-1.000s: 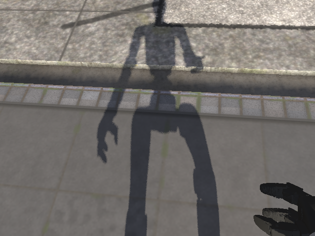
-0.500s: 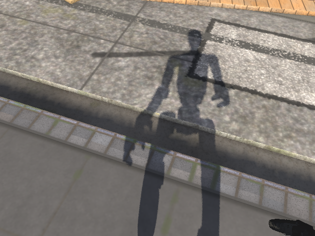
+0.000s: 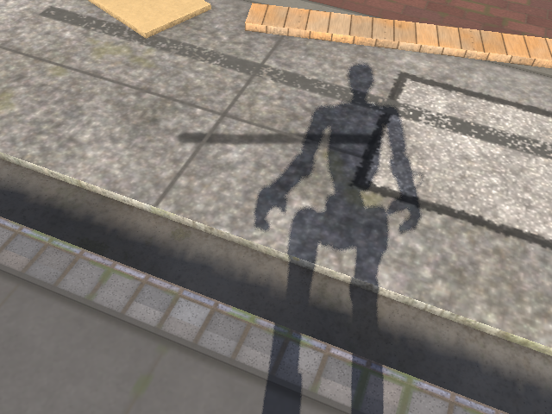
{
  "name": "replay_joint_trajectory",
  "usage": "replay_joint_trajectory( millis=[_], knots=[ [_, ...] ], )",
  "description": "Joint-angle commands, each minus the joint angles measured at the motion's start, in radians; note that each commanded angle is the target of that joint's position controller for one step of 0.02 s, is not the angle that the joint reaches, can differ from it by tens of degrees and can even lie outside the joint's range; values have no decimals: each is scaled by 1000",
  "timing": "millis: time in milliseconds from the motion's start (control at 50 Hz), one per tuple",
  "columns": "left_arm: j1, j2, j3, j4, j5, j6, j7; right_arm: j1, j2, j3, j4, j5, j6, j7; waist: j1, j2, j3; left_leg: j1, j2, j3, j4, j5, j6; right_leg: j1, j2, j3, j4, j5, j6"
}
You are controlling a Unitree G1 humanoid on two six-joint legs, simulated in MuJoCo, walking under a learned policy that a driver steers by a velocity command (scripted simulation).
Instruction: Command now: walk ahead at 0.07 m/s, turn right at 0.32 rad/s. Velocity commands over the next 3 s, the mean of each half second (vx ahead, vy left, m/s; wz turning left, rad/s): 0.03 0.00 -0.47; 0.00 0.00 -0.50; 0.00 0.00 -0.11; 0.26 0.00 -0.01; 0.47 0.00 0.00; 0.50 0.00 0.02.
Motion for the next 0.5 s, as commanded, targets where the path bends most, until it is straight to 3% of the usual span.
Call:
replay_joint_trajectory(
  millis=[20,80,120,160,180,200,220,240,260,280,300,360,420,500],
  knots=[
    [-120,103,24,-116,2,-15,-13,65,-174,-52,-29,8,20,-12,-50,143,-21,177,384,-149,25,702,94,-148,5,-10,28,-140,-6],
    [-112,90,18,-129,-1,-15,-35,34,-182,-53,-53,15,45,-21,-43,147,-33,213,411,-148,94,819,112,-142,24,-57,16,-217,-20],
    [-85,86,16,-131,-9,-17,-49,3,-201,-56,-73,24,56,-24,-25,150,-55,203,396,-118,156,924,93,-61,62,-106,-59,-217,-45],
    [31,109,28,-109,-3,-25,-49,-39,-219,-57,-89,42,52,-30,49,136,-128,142,323,-36,326,1012,30,163,124,-142,-262,-22,-96],
    [118,168,48,-107,5,-29,-37,-49,-222,-58,-97,35,36,-27,98,93,-184,-25,260,-3,497,809,-41,382,59,-1,-334,255,-157],
    [163,305,78,-120,23,-29,-20,-71,-150,-40,-151,-21,20,-13,66,-151,-243,-384,76,55,830,-17,-132,629,-223,402,-304,841,-336],
    [183,251,57,-125,36,-28,-19,-65,-156,-36,-153,-25,0,4,89,-173,-370,-498,10,-129,1006,-426,-151,721,-318,550,-313,976,-484],
    [113,218,50,-144,20,-28,-16,-47,-183,-42,-143,10,-5,19,66,-76,-294,-552,76,-169,1049,-400,-158,679,-285,429,-297,878,-457],
    [58,185,46,-158,2,-22,-10,-64,-186,-43,-137,19,-3,20,48,-7,-211,-581,105,-147,1002,-335,-162,617,-205,324,-304,740,-386],
    [24,174,42,-166,-9,-11,-4,-78,-179,-45,-130,13,4,11,31,50,-154,-588,122,-127,920,-281,-170,551,-155,279,-319,633,-333],
    [15,171,40,-172,-13,-6,2,-85,-185,-50,-133,10,14,4,18,43,-129,-548,136,-123,840,-241,-179,490,-122,259,-333,583,-313],
    [33,212,56,-182,4,15,12,-67,-138,-38,-129,20,22,2,6,-25,-132,-470,102,-93,667,-189,-213,431,-78,247,-338,614,-306],
    [28,224,62,-194,1,32,28,-76,-137,-35,-126,21,22,-2,10,-50,-162,-405,96,-100,553,-122,-227,386,-66,265,-328,545,-289],
    [7,219,60,-216,3,48,36,-97,-150,-40,-131,24,14,8,19,-85,-154,-342,90,-118,450,-90,-220,332,-51,339,-327,346,-268]
  ],
)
